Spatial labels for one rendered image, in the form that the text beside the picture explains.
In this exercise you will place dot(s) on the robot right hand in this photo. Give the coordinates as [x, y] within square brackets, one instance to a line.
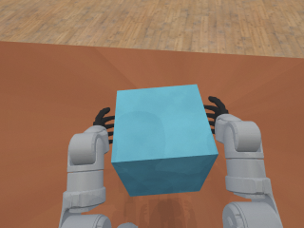
[219, 109]

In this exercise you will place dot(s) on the robot left hand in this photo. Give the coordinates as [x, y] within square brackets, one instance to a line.
[101, 120]

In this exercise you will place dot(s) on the carton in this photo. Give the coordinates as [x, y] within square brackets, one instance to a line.
[162, 140]

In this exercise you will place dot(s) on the left robot upper arm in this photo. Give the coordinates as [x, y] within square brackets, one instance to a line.
[87, 221]

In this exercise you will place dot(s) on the robot left forearm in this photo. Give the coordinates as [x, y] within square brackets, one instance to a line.
[85, 176]

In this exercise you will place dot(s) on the right robot upper arm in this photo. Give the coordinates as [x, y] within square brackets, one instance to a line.
[249, 214]

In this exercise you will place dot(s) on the robot right forearm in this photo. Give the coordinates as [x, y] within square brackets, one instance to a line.
[246, 175]

